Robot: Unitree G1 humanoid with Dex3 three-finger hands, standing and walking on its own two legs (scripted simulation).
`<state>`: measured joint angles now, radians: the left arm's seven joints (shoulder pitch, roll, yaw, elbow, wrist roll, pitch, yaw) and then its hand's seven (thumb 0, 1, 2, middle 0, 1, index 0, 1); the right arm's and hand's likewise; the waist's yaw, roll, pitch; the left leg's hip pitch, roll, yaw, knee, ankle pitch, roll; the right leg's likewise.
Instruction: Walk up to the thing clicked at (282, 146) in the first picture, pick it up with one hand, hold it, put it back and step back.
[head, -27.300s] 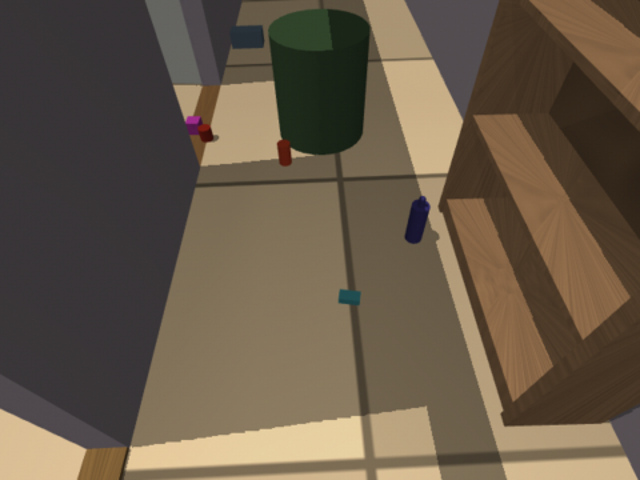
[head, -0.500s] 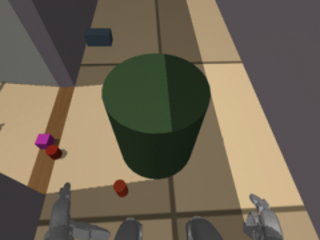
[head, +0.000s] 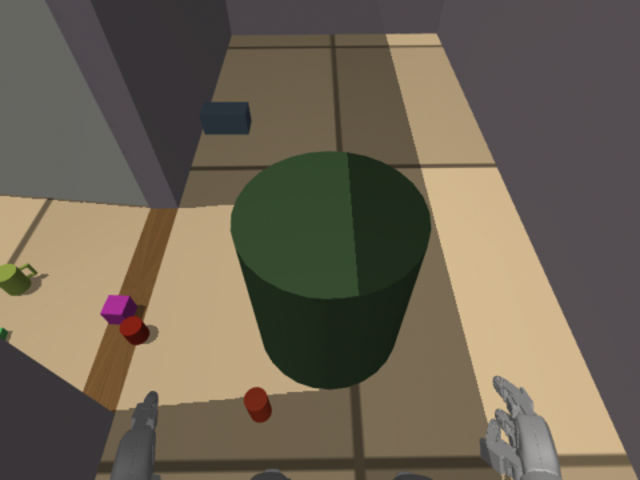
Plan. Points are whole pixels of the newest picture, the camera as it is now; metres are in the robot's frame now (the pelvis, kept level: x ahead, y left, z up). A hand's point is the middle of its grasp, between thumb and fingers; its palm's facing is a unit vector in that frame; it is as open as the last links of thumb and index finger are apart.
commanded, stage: home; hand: left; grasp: from the side
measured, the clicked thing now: (258, 405) +0.41 +0.20 -0.66
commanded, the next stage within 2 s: stand in 1.34 s
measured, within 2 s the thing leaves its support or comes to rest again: neither
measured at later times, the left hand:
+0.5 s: hand (197, 461) +0.17 +0.17 -0.05, palm faces +0.10 -0.95 -0.29, open 17.4 cm
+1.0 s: hand (200, 465) +0.16 +0.17 -0.05, palm faces +0.11 -0.96 -0.27, open 17.3 cm
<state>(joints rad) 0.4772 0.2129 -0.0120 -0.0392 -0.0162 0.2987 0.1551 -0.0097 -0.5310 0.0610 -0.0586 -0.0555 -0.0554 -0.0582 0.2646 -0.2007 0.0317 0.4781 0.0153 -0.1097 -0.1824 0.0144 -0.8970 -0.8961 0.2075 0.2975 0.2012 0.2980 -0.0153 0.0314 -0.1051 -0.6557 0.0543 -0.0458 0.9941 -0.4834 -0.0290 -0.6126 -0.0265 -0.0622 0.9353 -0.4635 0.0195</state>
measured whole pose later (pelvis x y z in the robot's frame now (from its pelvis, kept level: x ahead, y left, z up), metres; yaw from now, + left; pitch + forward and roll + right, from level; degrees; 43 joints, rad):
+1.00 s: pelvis +0.00 -0.01 +0.00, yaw +0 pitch +7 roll -2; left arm 0.46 0.19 -0.01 0.01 -0.02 0.27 0.13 -0.01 -0.52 0.07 -0.06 -0.06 -0.06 -0.06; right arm 0.27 -0.21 0.02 0.52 0.01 -0.13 -0.18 0.02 -0.90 -0.90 0.21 0.30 0.20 0.30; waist -0.02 0.03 -0.10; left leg -0.62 0.06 -0.05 0.95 -0.46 -0.04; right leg -0.59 -0.02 -0.06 0.92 -0.45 0.01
